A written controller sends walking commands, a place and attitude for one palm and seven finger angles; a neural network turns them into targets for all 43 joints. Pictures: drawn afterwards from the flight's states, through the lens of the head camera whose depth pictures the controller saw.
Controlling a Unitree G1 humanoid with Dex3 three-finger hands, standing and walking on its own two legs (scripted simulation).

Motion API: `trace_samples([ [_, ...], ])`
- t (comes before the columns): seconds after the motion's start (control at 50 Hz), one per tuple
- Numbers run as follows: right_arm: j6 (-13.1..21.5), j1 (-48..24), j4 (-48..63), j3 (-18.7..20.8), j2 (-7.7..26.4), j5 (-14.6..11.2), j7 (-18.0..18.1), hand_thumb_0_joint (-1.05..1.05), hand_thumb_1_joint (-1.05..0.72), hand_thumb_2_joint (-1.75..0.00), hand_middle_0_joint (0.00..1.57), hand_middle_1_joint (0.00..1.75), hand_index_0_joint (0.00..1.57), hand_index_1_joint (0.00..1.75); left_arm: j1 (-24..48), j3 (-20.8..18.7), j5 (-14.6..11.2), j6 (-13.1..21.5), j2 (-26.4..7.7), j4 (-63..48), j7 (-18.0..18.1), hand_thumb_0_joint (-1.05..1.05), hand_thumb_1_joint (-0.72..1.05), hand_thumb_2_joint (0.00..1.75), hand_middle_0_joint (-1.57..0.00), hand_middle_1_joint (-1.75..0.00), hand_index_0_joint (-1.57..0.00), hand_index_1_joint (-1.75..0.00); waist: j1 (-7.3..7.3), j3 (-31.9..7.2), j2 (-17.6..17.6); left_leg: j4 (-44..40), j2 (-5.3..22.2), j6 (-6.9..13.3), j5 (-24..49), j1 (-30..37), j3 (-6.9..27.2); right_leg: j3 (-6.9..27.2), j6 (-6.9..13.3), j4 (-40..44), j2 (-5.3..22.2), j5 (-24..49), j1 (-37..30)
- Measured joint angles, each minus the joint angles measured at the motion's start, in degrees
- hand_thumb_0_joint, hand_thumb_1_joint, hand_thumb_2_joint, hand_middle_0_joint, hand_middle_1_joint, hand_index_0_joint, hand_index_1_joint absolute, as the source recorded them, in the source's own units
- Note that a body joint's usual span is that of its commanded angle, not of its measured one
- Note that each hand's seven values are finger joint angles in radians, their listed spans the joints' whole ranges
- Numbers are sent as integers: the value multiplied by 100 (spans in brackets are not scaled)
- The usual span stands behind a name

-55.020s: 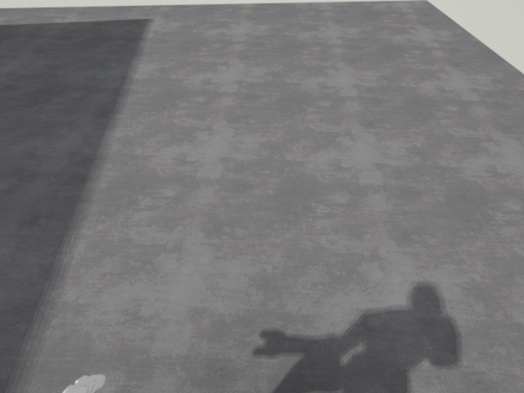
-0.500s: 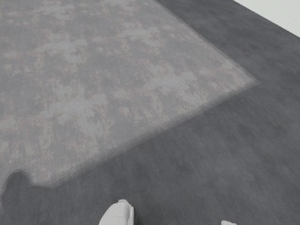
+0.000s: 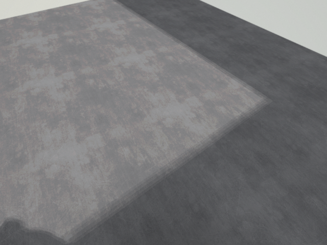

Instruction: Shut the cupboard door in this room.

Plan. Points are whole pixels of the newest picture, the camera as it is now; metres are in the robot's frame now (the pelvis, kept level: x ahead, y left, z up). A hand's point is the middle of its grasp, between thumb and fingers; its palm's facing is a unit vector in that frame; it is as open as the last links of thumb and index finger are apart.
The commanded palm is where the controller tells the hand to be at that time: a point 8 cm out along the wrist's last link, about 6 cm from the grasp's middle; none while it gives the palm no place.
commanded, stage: turn to face it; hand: left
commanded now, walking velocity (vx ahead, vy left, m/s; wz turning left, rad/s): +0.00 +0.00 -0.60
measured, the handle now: out of the picture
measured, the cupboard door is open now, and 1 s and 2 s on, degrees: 34 34 34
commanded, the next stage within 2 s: none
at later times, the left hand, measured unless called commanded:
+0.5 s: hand (91, 227) +0.19 +0.23 -0.17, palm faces -0.22 -0.95 -0.22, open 7.3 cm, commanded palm none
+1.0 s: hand (127, 209) +0.24 +0.13 -0.15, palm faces -0.55 -0.80 -0.24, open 7.3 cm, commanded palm none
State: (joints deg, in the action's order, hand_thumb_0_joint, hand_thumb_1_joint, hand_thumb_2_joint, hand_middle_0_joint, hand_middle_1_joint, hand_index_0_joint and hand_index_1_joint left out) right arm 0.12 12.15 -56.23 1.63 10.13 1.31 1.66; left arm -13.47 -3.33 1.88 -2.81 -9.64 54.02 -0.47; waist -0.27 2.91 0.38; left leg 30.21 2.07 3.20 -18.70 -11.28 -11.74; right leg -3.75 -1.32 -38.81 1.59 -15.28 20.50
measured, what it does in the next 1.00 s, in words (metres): steps on the spot, turning right: right foot, then left foot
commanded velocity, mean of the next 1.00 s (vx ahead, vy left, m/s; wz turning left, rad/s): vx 0.00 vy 0.00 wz -0.60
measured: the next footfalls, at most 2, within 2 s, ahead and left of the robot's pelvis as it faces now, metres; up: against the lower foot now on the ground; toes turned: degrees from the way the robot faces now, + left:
right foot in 0.02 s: +0.06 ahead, -0.12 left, +0.00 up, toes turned -5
left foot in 0.38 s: +0.15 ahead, +0.13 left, +0.00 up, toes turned -11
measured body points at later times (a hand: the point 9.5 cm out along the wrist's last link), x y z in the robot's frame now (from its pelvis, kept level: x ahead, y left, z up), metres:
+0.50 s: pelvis +0.06 +0.04 +0.00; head +0.10 +0.06 +0.45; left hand +0.20 +0.28 -0.15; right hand +0.09 -0.23 -0.12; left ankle +0.11 +0.14 -0.73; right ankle -0.01 -0.09 -0.66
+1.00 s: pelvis +0.06 +0.01 +0.00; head +0.08 -0.01 +0.45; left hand +0.27 +0.17 -0.13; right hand -0.04 -0.25 -0.14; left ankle +0.14 +0.13 -0.68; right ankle +0.00 -0.09 -0.73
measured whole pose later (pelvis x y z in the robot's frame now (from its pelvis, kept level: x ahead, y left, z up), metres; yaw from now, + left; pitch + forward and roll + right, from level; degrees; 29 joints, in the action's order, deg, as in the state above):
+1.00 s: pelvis +0.06 +0.01 +0.00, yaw -34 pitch +0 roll +0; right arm -3.2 11.8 -52.3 3.3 15.2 0.7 1.1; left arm -11.0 -2.6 1.6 -3.1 -11.6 50.2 -0.5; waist 0.8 4.1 0.6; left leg 56.3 3.8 -5.4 -23.4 -27.1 -2.2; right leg 2.9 0.9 -29.0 -1.1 -14.5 14.8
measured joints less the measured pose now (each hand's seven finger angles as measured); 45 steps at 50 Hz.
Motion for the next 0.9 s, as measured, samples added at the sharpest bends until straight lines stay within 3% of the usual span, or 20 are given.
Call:
trace_samples([
  [0.02,-22,44,-14,16,14,-9,1,0,-93,-90,20,30,21,30,-24,-3,0,21,0,-27,-12,0,91,90,-19,-30,-20,-30,4,2,-2,194,50,-49,-160,-26,-73,-19,46,297,-30,224,-206],
  [0.06,-78,63,-50,74,86,-49,-1,0,-92,-90,20,30,21,30,-8,-3,13,107,32,-32,-3,0,91,90,-19,-30,-20,-30,-2,36,96,860,191,-227,-582,-264,-42,32,256,464,-183,-222,-322],
  [0.12,-211,-25,-83,113,183,-75,49,0,-92,-90,20,30,20,30,56,14,-18,189,84,-55,73,0,91,90,-20,-30,-20,-30,-23,179,150,2458,19,-500,-1214,-933,579,154,336,505,-302,-190,-333],
  [0.18,-258,-113,-19,121,210,-80,41,0,-92,-90,19,30,20,30,26,-8,-38,165,51,-73,126,0,91,90,-20,-30,-21,-30,-44,218,60,3075,-38,-651,-988,-1385,878,339,335,827,-347,-30,-477],
  [0.26,-249,-240,172,116,180,-85,10,1,-92,-90,19,30,20,30,-37,-49,-21,95,-71,-62,115,0,91,90,-20,-30,-21,-30,-50,183,-101,2446,17,-745,-664,-1503,1056,610,264,1069,-353,67,-588],
  [0.36,-121,-345,410,58,148,-113,8,0,-91,-90,19,30,20,30,-65,-132,-28,-17,-251,-75,69,0,91,90,-20,-30,-21,-30,-96,114,-244,628,-8,-730,50,-944,1123,995,73,759,-384,-134,-507],
  [0.4,-27,-332,484,24,138,-74,13,0,-91,-90,19,30,20,30,-45,-162,-67,-90,-340,-96,56,0,91,90,-20,-30,-21,-30,-85,61,-272,351,18,-480,381,-828,1043,1074,35,194,-424,-663,-280],
  [0.46,10,-275,566,-71,60,7,11,0,-91,-90,20,30,20,30,104,-215,-48,-176,-507,-117,7,1,91,90,-20,-30,-21,-30,-86,104,-304,397,128,-272,266,-697,819,780,-18,-1481,-423,-1477,273],
  [0.5,-12,-202,588,-113,40,26,14,0,-91,-90,20,30,20,30,201,-247,-46,-195,-586,-182,-47,1,91,90,-19,-30,-20,-30,-88,125,-264,181,222,-260,326,-524,702,528,-85,-2165,-340,-1394,511],
  [0.54,-34,-140,573,-126,45,31,12,0,-91,-90,20,30,21,30,275,-259,-48,-209,-632,-273,-91,1,91,90,-19,-30,-20,-30,-90,131,-207,-33,310,-267,414,-379,571,349,-141,-2335,-231,-1225,607],
  [0.68,-64,65,439,-28,180,25,-40,0,-91,-90,20,30,21,30,477,-209,-39,-227,-618,-461,-148,0,91,90,-19,-30,-20,-30,47,138,7,-155,580,-354,391,-192,87,93,-134,-1115,-15,-994,234],
  [0.78,-147,286,363,92,372,-25,-91,0,-91,-90,20,30,21,30,510,-92,-24,-68,-579,-597,-159,0,91,90,-19,-30,-20,-30,134,75,60,647,751,-555,-61,-450,-161,46,132,652,-17,-217,-573],
  [0.84,-337,182,252,175,589,-49,-30,0,-91,-90,20,30,21,30,541,2,-38,52,-357,-538,-59,0,91,90,-19,-30,-20,-30,154,172,311,2253,576,-690,-1027,-1091,583,137,246,407,-182,-372,-435],
  [0.9,-374,67,231,186,622,-61,-8,1,-91,-90,19,30,20,30,428,51,-54,39,-239,-495,5,0,91,90,-19,-30,-20,-30,144,196,242,3150,331,-796,-816,-1533,853,347,239,663,-212,-144,-517],
])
